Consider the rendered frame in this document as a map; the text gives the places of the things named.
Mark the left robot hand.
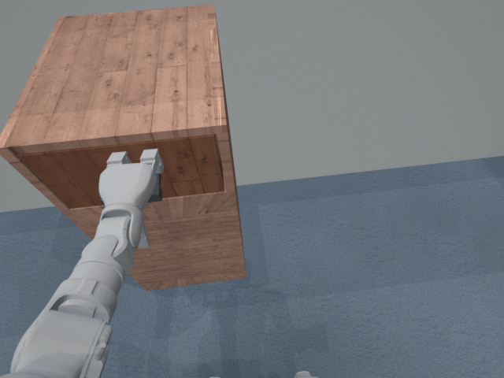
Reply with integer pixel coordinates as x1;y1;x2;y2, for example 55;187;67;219
98;149;164;249

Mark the handle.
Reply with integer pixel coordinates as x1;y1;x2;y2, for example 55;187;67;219
101;173;162;206

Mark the drawer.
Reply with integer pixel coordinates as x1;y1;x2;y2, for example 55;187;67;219
18;134;224;209

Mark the cabinet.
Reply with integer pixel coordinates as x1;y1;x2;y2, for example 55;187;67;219
0;4;246;291

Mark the robot left upper arm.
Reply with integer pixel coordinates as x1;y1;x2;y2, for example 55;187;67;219
0;310;113;378

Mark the left robot forearm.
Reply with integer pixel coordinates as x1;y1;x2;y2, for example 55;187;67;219
10;204;143;373

